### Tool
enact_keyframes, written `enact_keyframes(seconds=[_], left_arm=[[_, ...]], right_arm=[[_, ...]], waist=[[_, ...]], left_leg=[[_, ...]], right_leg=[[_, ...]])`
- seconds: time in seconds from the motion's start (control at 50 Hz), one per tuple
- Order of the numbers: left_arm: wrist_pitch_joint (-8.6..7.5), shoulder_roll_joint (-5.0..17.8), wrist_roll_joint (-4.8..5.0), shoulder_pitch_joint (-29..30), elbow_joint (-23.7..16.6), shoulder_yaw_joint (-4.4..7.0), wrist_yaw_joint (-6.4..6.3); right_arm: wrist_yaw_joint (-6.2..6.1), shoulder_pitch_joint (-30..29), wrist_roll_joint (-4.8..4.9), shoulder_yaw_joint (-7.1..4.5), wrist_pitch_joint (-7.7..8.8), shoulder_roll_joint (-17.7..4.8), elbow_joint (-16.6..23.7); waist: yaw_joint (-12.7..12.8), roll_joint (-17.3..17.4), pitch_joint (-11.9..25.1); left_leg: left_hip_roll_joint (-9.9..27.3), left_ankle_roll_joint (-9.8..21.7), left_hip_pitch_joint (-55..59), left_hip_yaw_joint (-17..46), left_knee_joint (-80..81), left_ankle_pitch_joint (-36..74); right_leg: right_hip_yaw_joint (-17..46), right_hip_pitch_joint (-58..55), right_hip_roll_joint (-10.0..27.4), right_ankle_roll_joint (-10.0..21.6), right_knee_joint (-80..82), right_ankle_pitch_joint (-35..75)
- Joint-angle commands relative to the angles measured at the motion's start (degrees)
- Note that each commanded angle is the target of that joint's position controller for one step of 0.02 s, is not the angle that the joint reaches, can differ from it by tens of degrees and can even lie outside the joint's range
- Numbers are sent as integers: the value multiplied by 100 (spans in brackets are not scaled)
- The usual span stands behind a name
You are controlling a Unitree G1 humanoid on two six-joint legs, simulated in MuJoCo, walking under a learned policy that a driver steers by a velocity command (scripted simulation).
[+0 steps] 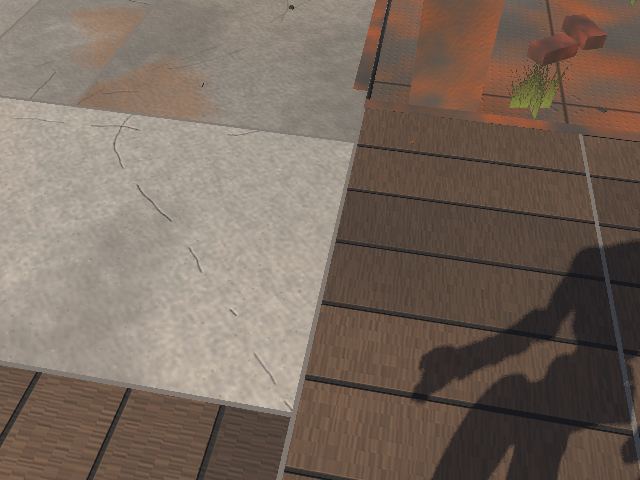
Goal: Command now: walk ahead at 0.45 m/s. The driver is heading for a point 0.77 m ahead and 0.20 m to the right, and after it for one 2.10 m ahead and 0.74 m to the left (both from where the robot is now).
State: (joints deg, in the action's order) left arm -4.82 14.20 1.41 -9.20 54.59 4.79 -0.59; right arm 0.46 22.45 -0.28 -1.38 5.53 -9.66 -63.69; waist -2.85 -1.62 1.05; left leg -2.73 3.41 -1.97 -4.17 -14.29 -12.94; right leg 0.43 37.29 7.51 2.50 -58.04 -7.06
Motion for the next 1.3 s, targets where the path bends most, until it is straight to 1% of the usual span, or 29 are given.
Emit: enact_keyframes(seconds=[0.02, 0.18, 0.22, 0.26, 0.28, 0.3, 0.32, 0.34, 0.36, 0.38, 0.42, 0.48, 0.56, 0.64, 0.74, 0.8, 0.84, 0.86, 0.88, 0.9, 0.92, 0.94, 0.96, 1.0, 1.06, 1.12, 1.18, 1.24, 1.3], left_arm=[[-18, 93, -33, 578, -432, -18, 41], [-115, 183, 37, 1674, -873, -126, 312], [-141, 414, 35, 1283, -840, -36, 340], [-125, 888, 39, -444, -350, 221, 289], [-99, 1388, -36, -1498, -133, 341, 219], [-106, 1565, -115, -1748, -7, 330, 283], [-139, 1013, -85, -1503, -40, 175, 294], [-173, 766, -55, -935, -129, 94, 277], [-203, 609, -86, -379, -261, 20, 281], [-231, 451, -155, -97, -277, -22, 304], [-252, 262, -211, -74, -172, -83, 325], [-253, 506, -181, -389, -34, -55, 219], [-181, 644, -158, -839, 58, -40, 68], [-146, 685, -96, -1232, 155, -46, 25], [-13, 731, -57, -1688, 372, 0, 7], [66, 889, -31, -1482, 325, 65, -22], [92, 769, -63, -1192, 184, 6, -11], [74, 498, -192, -1263, 0, -104, -4], [-48, -254, -23, -2064, 49, -277, 47], [-125, 493, 138, -1624, 105, -106, 38], [-149, 714, 191, -1107, -66, -30, 21], [-127, 657, 156, -886, -97, -16, -27], [-70, 582, 80, -806, -104, 36, -57], [87, 292, 94, -1062, -86, 49, -25], [243, 196, 70, -792, -283, 69, -25], [197, 149, -79, -395, -439, 42, -8], [121, -15, -174, 297, -590, -83, 86], [103, 153, -143, 662, -711, -87, 128], [38, 563, -184, 213, -621, 42, 92]], right_arm=[[-117, 5, -10, -140, 31, -992, 300], [-159, 472, 118, -253, -71, -1098, 216], [-158, 317, 108, -309, -108, -1242, 268], [-150, 133, 62, -285, -179, -1204, 347], [-130, 239, -36, -177, -173, -960, 499], [-48, 1001, 67, 50, -25, -65, 481], [-28, 406, 248, -96, 140, -705, 523], [-29, -210, 354, -178, 221, -1019, 756], [-86, -500, 308, -191, 243, -1070, 830], [-132, -593, 203, -250, 199, -1041, 828], [-140, -291, 176, -264, 30, -804, 779], [-164, -650, 145, -289, -102, -782, 931], [-132, -1522, 59, -316, -88, -805, 1220], [-45, -2318, 99, -250, -34, -683, 1424], [126, -3044, 152, -185, 39, -707, 1739], [179, -2626, 164, -278, 127, -982, 1735], [106, -923, 125, -532, 167, -1495, 1267], [26, 155, 24, -647, 146, -2003, 1106], [76, 246, -24, -635, 118, -2097, 1006], [72, 23, 21, -481, 122, -1475, 1086], [46, -467, 53, -397, 135, -1190, 1174], [53, -907, 29, -338, 154, -1046, 1239], [65, -1143, -7, -306, 167, -899, 1225], [63, -1235, -81, -289, 183, -789, 1141], [-21, -1153, -76, -358, 201, -1020, 1054], [-77, -915, -90, -343, 142, -1058, 879], [-110, -796, 33, -319, 40, -1153, 834], [-111, -464, 103, -360, -72, -1339, 663], [-140, -745, 206, -404, -157, -1394, 688]], waist=[[69, 450, -758], [-65, 548, -950], [249, 737, -593], [1116, 820, 473], [1331, 7, 1366], [793, -1542, 2303], [976, -979, 1864], [858, -735, 995], [642, -98, 615], [441, 58, 340], [154, -156, 229], [116, -121, -161], [323, -53, -370], [582, -101, -502], [768, -125, -716], [386, -335, -447], [-442, -318, 627], [-683, 530, 1656], [-208, 2079, 2405], [-381, 1337, 1890], [-311, 1047, 1056], [-108, 539, 644], [44, 488, 307], [302, 735, 136], [388, 600, -185], [418, 412, -368], [230, 432, -334], [101, 566, -194], [515, 716, 105]], left_leg=[[1484, 786, -288, 1032, 931, 1122], [1792, 662, 591, 636, 604, 1568], [1829, 545, 794, 541, 10, 3117], [1422, 274, 264, 185, -2054, 4514], [1028, 75, -1216, 4, -4084, 2552], [-107, -187, -3132, 606, -5915, -1776], [132, -30, -3749, 1295, -6587, -1840], [433, 76, -4125, 1084, -6648, -1348], [776, 103, -3826, 957, -6363, -744], [987, 102, -3499, 906, -6022, -410], [1189, 123, -2988, 942, -5616, -185], [1291, -21, -3366, 827, -4938, 148], [1246, -226, -4046, 740, -3609, 1335], [970, -236, -3792, 452, -2381, 2084], [813, -111, -3978, 429, -1668, 1590], [552, 48, -3081, 356, -1366, 961], [471, 337, -541, 307, -1440, 1094], [1779, 676, 1317, 1751, -1572, 997], [2873, 1465, 2803, 4351, -674, -72], [2611, 1178, 2342, 4150, -389, -563], [2454, 872, 1519, 3151, -304, -338], [2269, 736, 630, 2503, -113, 173], [2066, 656, -31, 1971, 118, 425], [1858, 603, -598, 1286, 412, 734], [1892, 695, -812, 655, 663, 1263], [1647, 751, -862, 166, 511, 3001], [1363, 667, -919, -134, 314, 3679], [1519, 652, -307, 169, -159, 3725], [1459, 354, -52, 481, -1004, 3412]], right_leg=[[10, 676, 40, -153, 1049, 688], [-168, 296, -276, 100, 2599, 762], [-337, -518, -537, 286, 2713, 370], [-532, -2856, -874, 588, 2664, 247], [995, -4761, 360, 963, 2580, -36], [4067, -6265, 1564, 1844, 3717, -1615], [4292, -5924, 1371, 1535, 4250, -1964], [3333, -5116, 1224, 1263, 4278, -1480], [2577, -4154, 1063, 1144, 4397, -671], [2007, -3374, 862, 1079, 4529, -115], [1436, -2756, 586, 1057, 4821, 86], [1013, -2474, 526, 1147, 5166, 279], [681, -2848, 442, 1040, 5266, 597], [290, -3082, 289, 865, 5274, 672], [347, -4040, 644, 857, 4832, 979], [529, -4216, 751, 729, 4214, 2144], [239, -3435, 248, 450, 2378, 3058], [-65, -2109, -262, 220, 412, 977], [300, -140, -1117, -25, -1254, -2627], [856, 371, -775, 41, -1847, -2540], [682, 650, -500, 104, -1869, -1981], [588, 363, -216, 93, -1662, -1443], [572, 121, -58, 94, -1376, -1124], [600, -338, 118, 121, -1124, -831], [594, 55, 184, 60, -788, -409], [473, 47, -34, -72, 399, 152], [-149, -589, -236, -146, 1763, 877], [-122, -733, -457, -155, 2413, 786], [-90, -1560, -638, 62, 3276, 1044]])
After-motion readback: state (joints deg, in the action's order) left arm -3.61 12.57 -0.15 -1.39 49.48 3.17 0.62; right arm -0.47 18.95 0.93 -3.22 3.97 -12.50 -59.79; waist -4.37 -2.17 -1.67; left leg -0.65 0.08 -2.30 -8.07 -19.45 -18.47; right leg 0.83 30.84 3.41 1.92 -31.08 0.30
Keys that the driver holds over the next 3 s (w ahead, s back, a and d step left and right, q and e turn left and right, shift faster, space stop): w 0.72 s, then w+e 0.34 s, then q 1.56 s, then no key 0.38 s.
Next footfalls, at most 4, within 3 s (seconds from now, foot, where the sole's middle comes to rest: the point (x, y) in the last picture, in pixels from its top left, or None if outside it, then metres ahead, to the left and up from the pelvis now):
0.26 right None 0.35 -0.16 -0.78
0.84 left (277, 422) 0.67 0.08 -0.78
1.32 right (383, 337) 0.89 -0.19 -0.78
1.74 left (282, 368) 0.81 0.06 -0.78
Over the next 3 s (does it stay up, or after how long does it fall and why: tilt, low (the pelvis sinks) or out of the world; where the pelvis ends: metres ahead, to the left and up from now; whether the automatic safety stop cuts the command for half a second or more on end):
stays up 0.77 0.00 -0.01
